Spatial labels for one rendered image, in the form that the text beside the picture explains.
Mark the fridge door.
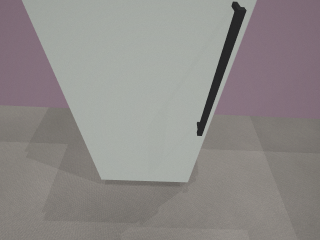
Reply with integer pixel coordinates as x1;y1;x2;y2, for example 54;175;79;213
22;0;256;183

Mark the handle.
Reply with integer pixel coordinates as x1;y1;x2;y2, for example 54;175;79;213
197;1;247;136

